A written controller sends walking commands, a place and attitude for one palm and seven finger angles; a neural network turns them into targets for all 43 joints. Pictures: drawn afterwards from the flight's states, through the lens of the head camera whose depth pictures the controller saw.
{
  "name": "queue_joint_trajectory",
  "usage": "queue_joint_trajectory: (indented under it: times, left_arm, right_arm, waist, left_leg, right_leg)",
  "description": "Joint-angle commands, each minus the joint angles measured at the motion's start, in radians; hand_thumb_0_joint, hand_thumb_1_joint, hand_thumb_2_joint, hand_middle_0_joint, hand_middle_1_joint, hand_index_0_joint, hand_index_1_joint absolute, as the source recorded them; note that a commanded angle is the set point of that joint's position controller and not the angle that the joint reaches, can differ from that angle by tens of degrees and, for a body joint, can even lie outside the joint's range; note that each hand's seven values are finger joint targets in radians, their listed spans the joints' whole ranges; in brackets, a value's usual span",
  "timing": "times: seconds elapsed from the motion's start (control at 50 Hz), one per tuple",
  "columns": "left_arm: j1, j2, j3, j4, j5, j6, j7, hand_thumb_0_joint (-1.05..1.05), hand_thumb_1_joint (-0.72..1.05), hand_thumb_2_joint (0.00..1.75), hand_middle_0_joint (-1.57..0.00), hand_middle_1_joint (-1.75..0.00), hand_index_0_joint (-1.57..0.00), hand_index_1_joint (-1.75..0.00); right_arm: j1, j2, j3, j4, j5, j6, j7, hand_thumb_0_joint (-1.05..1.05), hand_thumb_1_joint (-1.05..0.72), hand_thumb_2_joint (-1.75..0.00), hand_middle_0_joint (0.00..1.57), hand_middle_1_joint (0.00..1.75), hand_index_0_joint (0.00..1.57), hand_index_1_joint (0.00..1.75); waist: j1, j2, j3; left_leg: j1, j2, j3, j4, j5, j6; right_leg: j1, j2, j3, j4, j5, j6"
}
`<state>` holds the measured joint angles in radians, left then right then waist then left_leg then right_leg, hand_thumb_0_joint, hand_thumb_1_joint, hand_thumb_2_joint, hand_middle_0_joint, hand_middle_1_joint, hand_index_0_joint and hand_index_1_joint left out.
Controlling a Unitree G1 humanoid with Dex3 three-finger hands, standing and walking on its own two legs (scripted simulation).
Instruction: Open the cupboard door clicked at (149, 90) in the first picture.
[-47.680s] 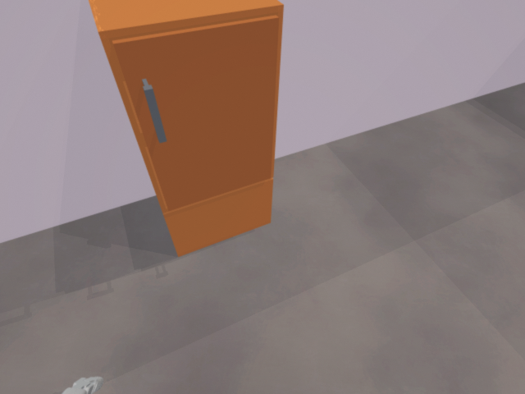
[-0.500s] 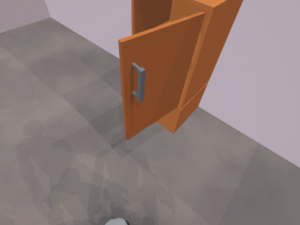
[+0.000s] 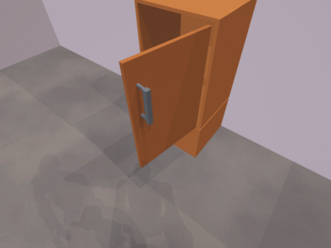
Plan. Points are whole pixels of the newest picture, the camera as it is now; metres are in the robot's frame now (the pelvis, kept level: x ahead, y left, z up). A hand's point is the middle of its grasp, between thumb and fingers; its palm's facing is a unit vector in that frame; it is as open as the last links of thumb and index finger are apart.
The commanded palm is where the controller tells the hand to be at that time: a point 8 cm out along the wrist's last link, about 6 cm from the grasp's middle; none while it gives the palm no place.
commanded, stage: let the arm hang, fingers relaxed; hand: left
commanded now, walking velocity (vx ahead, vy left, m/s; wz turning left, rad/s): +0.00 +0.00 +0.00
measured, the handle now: (144, 104) +0.58 +0.10 +0.00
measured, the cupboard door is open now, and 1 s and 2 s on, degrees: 80 80 80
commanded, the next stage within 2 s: look to check the result in 0.20 s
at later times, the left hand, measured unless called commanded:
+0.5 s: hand out of the picture -0.03 +0.15 -0.18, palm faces +0.05 -0.98 -0.18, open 7.4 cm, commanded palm none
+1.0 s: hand out of the picture -0.01 +0.17 -0.17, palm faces +0.03 -0.98 -0.18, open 7.4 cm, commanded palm none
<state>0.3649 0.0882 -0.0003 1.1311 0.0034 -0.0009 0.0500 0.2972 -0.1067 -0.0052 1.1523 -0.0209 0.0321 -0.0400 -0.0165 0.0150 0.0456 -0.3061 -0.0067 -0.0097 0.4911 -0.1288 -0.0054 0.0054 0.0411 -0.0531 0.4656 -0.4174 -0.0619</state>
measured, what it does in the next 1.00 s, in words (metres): stands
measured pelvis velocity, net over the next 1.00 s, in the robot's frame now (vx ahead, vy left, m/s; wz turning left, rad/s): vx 0.02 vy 0.01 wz -0.02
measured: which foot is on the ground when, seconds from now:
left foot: down 0.00-1.00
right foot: down 0.00-1.00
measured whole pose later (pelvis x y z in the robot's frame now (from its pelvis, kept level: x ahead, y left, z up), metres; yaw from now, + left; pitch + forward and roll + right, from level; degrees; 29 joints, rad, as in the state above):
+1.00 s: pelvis +0.02 +0.01 +0.00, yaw -1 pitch -3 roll +1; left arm 0.34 0.12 0.01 1.12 0.00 0.00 0.05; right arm 0.25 -0.13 0.00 1.14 -0.02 0.02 -0.05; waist -0.01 -0.01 0.08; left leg -0.28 -0.01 0.01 0.48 -0.15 0.00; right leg 0.05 0.03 -0.03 0.41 -0.40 -0.05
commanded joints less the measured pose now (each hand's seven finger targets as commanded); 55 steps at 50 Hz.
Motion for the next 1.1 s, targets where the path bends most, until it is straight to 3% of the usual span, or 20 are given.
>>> queue_joint_trajectory:
  times: [0.0,0.12,0.24,0.32,0.42,0.64,0.82,0.92,0.98,1.08]
  left_arm:
    - [0.134,0.096,0.029,0.000,0.001,-0.002,0.012,0.00,0.90,0.90,-0.20,-0.30,-0.20,-0.30]
    - [0.111,0.097,0.037,-0.015,0.001,-0.001,0.017,0.00,0.90,0.90,-0.20,-0.30,-0.20,-0.30]
    - [0.111,0.097,0.039,-0.021,0.001,0.002,0.019,0.00,0.90,0.90,-0.20,-0.30,-0.20,-0.30]
    - [0.110,0.100,0.040,-0.022,0.000,0.003,0.016,0.00,0.90,0.90,-0.20,-0.30,-0.20,-0.30]
    - [0.124,0.102,0.036,-0.016,0.001,0.003,0.014,0.00,0.90,0.90,-0.20,-0.30,-0.20,-0.30]
    - [0.123,0.109,0.031,-0.014,0.000,0.001,0.009,0.00,0.90,0.90,-0.20,-0.30,-0.20,-0.30]
    - [0.110,0.117,0.027,-0.011,0.000,0.001,0.003,0.00,0.90,0.90,-0.20,-0.30,-0.20,-0.30]
    - [0.106,0.123,0.025,-0.010,0.000,-0.002,0.003,0.00,0.90,0.90,-0.20,-0.30,-0.20,-0.30]
    - [0.101,0.123,0.025,-0.012,0.000,-0.002,0.002,0.00,0.90,0.90,-0.20,-0.30,-0.20,-0.30]
    - [0.105,0.125,0.023,-0.009,0.000,-0.002,0.002,0.00,0.90,0.90,-0.20,-0.30,-0.20,-0.30]
  right_arm:
    - [0.058,-0.074,-0.010,-0.020,0.000,-0.018,-0.008,0.00,-0.90,-0.90,0.20,0.30,0.20,0.30]
    - [0.059,-0.071,-0.011,-0.025,0.001,-0.019,-0.015,0.00,-0.90,-0.90,0.20,0.30,0.20,0.30]
    - [0.053,-0.074,-0.012,-0.032,0.003,-0.016,-0.021,0.00,-0.90,-0.90,0.20,0.30,0.20,0.30]
    - [0.052,-0.085,-0.012,-0.035,0.004,-0.019,-0.025,0.00,-0.90,-0.90,0.20,0.30,0.20,0.30]
    - [0.036,-0.090,-0.013,-0.040,0.007,-0.017,-0.024,0.00,-0.90,-0.90,0.20,0.30,0.20,0.30]
    - [0.021,-0.112,-0.014,-0.038,0.005,-0.022,-0.022,0.00,-0.90,-0.90,0.20,0.30,0.20,0.30]
    - [0.008,-0.120,-0.013,-0.032,0.003,-0.023,-0.016,0.00,-0.90,-0.90,0.20,0.30,0.20,0.30]
    - [0.004,-0.123,-0.013,-0.032,0.004,-0.024,-0.013,0.00,-0.90,-0.90,0.20,0.30,0.20,0.30]
    - [0.008,-0.124,-0.013,-0.029,0.002,-0.025,-0.013,0.00,-0.90,-0.90,0.20,0.30,0.20,0.30]
    - [0.006,-0.125,-0.013,-0.026,0.003,-0.024,-0.011,0.00,-0.90,-0.90,0.20,0.30,0.20,0.30]
  waist:
    - [0.017,-0.028,0.105]
    - [0.011,-0.038,0.087]
    - [0.009,-0.032,0.088]
    - [0.008,-0.012,0.073]
    - [0.010,-0.057,0.085]
    - [0.010,-0.027,0.064]
    - [0.012,-0.005,0.086]
    - [0.012,-0.036,0.069]
    - [0.011,-0.007,0.070]
    - [0.012,-0.026,0.085]
  left_leg:
    - [0.089,0.081,-0.068,-0.031,0.103,0.063]
    - [0.085,0.079,-0.038,0.016,0.154,0.061]
    - [0.097,0.080,-0.022,0.037,0.165,0.061]
    - [0.120,0.088,-0.029,0.030,0.199,0.065]
    - [0.124,0.086,-0.025,0.027,0.170,0.065]
    - [0.155,0.092,-0.042,-0.004,0.181,0.067]
    - [0.153,0.094,-0.071,-0.060,0.111,0.063]
    - [0.167,0.092,-0.065,-0.056,0.128,0.062]
    - [0.165,0.091,-0.068,-0.065,0.127,0.061]
    - [0.161,0.092,-0.070,-0.071,0.107,0.059]
  right_leg:
    - [-0.206,-0.129,0.078,-0.147,0.257,0.010]
    - [-0.159,-0.142,0.077,-0.130,0.471,0.038]
    - [-0.148,-0.140,0.082,-0.123,0.559,0.053]
    - [-0.141,-0.131,0.083,-0.117,0.532,0.047]
    - [-0.149,-0.134,0.085,-0.130,0.544,0.061]
    - [-0.148,-0.129,0.087,-0.135,0.447,0.040]
    - [-0.172,-0.123,0.083,-0.160,0.266,0.018]
    - [-0.168,-0.129,0.082,-0.166,0.301,0.024]
    - [-0.168,-0.128,0.086,-0.167,0.278,0.018]
    - [-0.182,-0.126,0.089,-0.176,0.253,0.019]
